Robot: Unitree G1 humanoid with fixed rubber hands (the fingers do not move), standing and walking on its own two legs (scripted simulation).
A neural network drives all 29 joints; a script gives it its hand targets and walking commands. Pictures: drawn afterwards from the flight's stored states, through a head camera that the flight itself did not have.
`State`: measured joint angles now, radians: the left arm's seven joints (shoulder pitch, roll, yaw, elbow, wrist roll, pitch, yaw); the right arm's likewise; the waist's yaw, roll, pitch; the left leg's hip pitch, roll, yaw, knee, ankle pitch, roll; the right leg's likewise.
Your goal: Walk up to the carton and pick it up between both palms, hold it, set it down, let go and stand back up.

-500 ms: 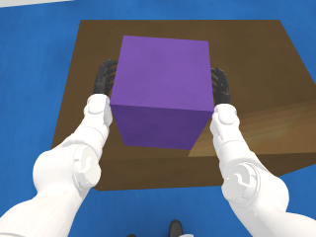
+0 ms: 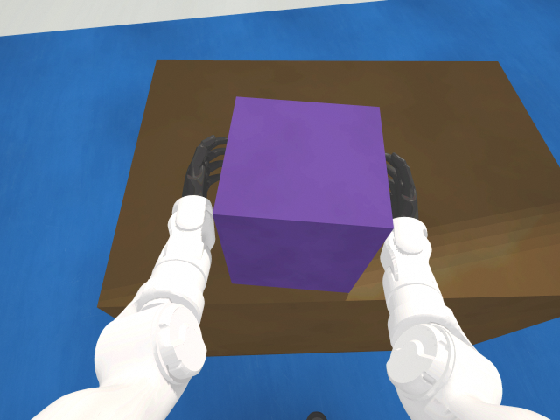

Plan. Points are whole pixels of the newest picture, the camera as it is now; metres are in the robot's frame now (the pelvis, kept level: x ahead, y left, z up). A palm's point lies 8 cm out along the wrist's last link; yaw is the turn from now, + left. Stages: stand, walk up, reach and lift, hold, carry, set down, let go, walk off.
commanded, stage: reach and lift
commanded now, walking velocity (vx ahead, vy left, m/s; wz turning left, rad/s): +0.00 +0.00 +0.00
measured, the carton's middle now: (298, 204) +0.44 -0.02 -0.02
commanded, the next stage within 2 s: none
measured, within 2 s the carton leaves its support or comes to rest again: leaves its support in 1.46 s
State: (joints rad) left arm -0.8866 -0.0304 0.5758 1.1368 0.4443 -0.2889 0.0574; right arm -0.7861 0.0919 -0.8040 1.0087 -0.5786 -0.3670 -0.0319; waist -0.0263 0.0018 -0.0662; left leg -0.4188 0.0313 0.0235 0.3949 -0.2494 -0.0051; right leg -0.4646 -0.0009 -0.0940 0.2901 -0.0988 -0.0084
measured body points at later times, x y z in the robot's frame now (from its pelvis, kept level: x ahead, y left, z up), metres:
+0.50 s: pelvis +0.00 +0.00 +0.00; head +0.10 +0.01 +0.44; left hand +0.45 +0.13 +0.03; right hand +0.42 -0.17 +0.03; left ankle -0.05 +0.11 -0.74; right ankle +0.01 -0.12 -0.74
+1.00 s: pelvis +0.00 -0.01 +0.00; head +0.09 +0.01 +0.44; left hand +0.44 +0.13 +0.03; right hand +0.41 -0.17 +0.03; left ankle -0.05 +0.11 -0.74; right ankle +0.01 -0.12 -0.74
